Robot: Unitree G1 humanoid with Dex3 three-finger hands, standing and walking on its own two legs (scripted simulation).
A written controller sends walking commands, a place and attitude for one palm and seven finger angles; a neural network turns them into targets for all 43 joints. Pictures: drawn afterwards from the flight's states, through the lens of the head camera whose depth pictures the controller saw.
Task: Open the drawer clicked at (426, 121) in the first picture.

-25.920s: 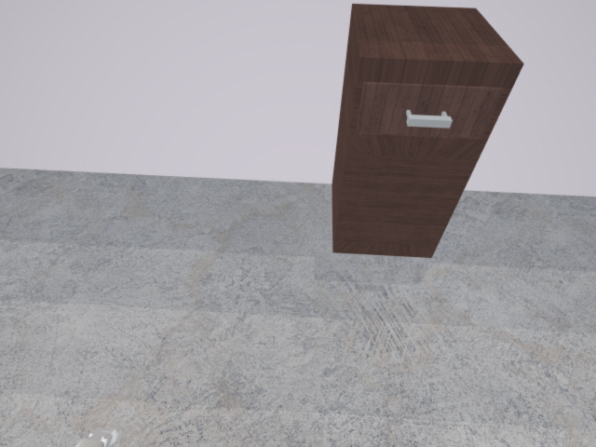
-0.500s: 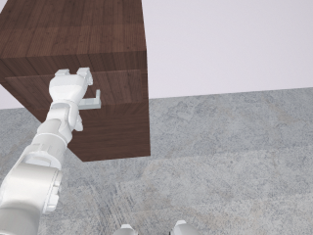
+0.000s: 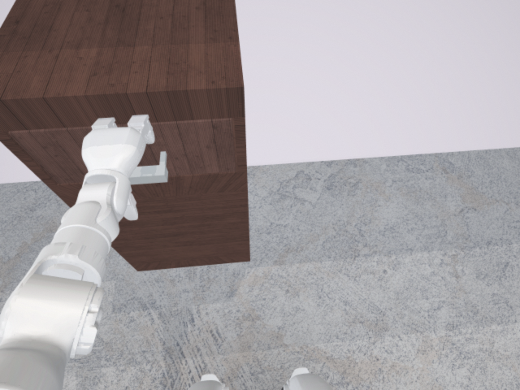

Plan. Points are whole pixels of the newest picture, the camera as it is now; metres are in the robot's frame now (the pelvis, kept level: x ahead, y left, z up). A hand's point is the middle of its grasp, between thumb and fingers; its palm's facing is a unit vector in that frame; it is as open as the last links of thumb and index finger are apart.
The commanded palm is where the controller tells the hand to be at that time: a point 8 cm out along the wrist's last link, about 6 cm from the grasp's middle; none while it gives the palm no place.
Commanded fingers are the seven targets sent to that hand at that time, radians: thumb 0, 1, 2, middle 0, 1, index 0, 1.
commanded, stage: lower the fingers behind the handle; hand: left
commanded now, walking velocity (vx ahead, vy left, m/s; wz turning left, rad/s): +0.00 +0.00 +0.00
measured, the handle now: (135, 166) +0.52 +0.21 -0.04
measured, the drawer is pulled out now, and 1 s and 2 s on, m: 0.00 0.00 0.00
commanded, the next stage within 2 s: lift the fingers back up to retry in 1.44 s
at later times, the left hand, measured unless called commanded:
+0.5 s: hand (129, 169) +0.48 +0.20 +0.01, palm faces +0.02 -0.01 -1.00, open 13.7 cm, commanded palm +0.47 +0.23 +0.04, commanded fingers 0.00 -0.50 0.30 -0.30 -1.20 -0.30 -1.20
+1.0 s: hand (130, 170) +0.48 +0.20 +0.01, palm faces +0.05 +0.01 -1.00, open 13.7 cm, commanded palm +0.46 +0.22 +0.00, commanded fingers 0.00 -0.50 0.30 -0.30 -1.20 -0.30 -1.20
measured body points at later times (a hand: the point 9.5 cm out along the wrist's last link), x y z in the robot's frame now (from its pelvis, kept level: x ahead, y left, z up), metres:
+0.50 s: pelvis -0.03 +0.00 -0.02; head +0.08 +0.01 +0.42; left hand +0.47 +0.20 +0.07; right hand -0.01 -0.27 -0.14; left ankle +0.00 +0.11 -0.70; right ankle +0.00 -0.12 -0.70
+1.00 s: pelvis -0.07 +0.02 -0.05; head +0.05 +0.03 +0.38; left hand +0.47 +0.20 +0.06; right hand -0.07 -0.26 -0.17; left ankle +0.00 +0.11 -0.70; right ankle +0.00 -0.12 -0.70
